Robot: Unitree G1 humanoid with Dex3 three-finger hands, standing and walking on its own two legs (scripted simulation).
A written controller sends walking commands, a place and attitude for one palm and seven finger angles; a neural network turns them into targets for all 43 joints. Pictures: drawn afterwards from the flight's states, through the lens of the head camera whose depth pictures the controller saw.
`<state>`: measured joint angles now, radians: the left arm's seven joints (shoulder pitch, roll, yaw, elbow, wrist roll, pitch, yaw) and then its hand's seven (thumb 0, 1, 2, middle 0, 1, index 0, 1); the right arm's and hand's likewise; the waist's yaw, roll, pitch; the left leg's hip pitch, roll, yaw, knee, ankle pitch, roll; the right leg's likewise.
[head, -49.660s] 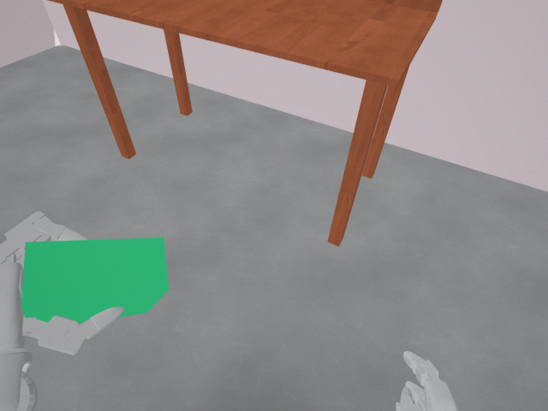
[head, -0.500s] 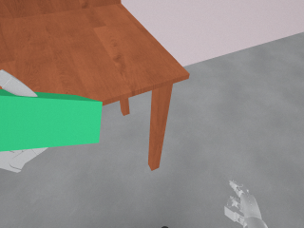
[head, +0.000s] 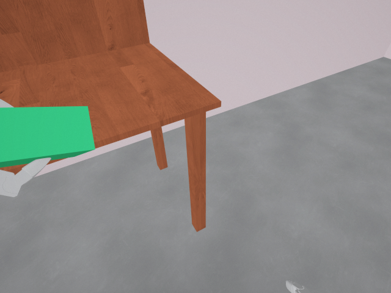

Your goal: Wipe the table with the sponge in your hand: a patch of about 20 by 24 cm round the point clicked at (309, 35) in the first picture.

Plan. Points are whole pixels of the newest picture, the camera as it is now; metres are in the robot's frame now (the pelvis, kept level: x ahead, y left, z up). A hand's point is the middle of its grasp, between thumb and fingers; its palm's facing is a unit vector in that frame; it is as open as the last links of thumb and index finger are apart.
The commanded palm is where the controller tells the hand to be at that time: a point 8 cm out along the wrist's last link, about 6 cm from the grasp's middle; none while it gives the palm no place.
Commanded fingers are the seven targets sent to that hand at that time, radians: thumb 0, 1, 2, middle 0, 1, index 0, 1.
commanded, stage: stop stepping back and stand still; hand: left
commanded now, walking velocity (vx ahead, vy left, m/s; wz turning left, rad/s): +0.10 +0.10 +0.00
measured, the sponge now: (49, 137) +0.26 +0.21 +0.27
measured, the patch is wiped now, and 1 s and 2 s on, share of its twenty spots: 0.95 0.95 0.95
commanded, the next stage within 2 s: stand and wait in 0.26 s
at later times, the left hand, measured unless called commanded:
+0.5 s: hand (5, 167) +0.21 +0.25 +0.26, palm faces +0.52 -0.78 -0.34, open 9.7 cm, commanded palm +0.14 +0.29 +0.29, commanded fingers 0.00 0.10 1.30 -1.20 -1.60 -1.20 -1.60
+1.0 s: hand out of the picture +0.21 +0.25 +0.27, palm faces +0.50 -0.79 -0.35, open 9.7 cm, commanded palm +0.14 +0.30 +0.29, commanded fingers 0.00 0.10 1.30 -1.20 -1.60 -1.20 -1.60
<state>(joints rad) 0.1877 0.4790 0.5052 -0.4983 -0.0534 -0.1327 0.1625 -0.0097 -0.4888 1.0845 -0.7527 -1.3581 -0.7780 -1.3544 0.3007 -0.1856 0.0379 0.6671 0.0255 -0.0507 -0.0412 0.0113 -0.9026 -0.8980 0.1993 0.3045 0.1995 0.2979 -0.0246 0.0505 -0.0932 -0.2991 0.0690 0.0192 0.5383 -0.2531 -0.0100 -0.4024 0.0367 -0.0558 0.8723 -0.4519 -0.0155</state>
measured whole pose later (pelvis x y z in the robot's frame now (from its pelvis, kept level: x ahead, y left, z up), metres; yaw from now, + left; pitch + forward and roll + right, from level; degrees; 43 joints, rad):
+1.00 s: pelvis -0.01 +0.02 +0.00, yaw +1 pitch +1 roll -1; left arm 0.28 0.42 0.48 -0.67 -0.05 -0.18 0.15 -0.01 -0.49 1.08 -0.75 -1.36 -0.78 -1.36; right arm 0.18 -0.19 0.02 0.61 0.02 -0.08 -0.04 0.01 -0.90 -0.90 0.20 0.30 0.20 0.30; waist 0.00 0.01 0.01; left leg -0.30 0.04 0.04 0.52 -0.24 0.01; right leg -0.25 0.02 -0.03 0.45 -0.22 0.00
